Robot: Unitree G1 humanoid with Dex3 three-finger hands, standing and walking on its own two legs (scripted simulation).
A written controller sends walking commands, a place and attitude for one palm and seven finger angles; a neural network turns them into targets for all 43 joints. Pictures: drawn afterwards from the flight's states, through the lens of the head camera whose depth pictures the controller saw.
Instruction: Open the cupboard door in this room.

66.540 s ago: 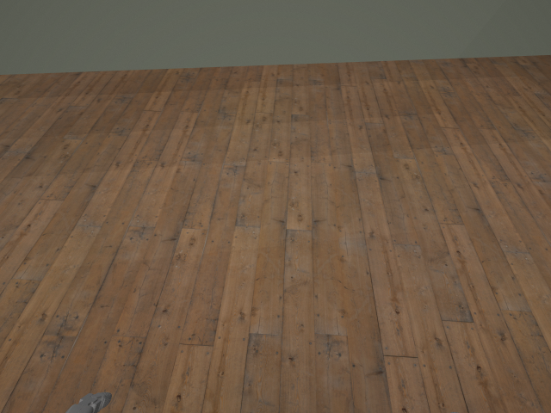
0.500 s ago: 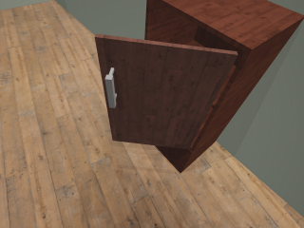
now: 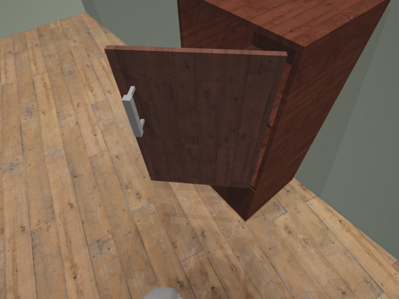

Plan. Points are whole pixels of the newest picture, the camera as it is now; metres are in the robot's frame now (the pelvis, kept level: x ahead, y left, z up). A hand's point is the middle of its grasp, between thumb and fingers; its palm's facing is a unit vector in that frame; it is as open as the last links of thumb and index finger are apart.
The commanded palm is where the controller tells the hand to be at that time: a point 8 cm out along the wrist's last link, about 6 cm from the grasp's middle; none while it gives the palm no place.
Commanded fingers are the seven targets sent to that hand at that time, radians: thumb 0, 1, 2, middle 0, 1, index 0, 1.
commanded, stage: come to a stop and stand still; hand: left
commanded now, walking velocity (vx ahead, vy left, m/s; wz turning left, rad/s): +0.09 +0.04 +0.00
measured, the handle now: (135, 112) +0.56 +0.23 +0.01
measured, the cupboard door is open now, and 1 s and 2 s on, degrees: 44 44 44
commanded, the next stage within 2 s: look again from close up in 1.20 s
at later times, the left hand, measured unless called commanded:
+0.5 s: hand out of the picture -0.01 +0.23 -0.18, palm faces +0.00 -0.99 -0.15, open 7.4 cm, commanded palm none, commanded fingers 0.00 0.90 0.90 -0.20 -0.30 -0.20 -0.30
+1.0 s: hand out of the picture +0.04 +0.17 -0.18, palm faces +0.06 -0.98 -0.20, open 7.1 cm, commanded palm none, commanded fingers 0.00 0.90 0.90 -0.20 -0.30 -0.20 -0.30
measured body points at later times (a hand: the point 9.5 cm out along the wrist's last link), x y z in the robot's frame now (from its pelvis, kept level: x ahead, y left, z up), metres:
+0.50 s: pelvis -0.02 +0.05 +0.01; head +0.01 +0.08 +0.46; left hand -0.01 +0.28 -0.17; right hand -0.06 -0.17 -0.13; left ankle -0.03 +0.15 -0.74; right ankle -0.06 -0.09 -0.68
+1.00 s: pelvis +0.01 -0.01 -0.01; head +0.02 +0.00 +0.44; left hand +0.04 +0.22 -0.17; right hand +0.02 -0.24 -0.16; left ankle +0.01 +0.10 -0.74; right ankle -0.04 -0.11 -0.74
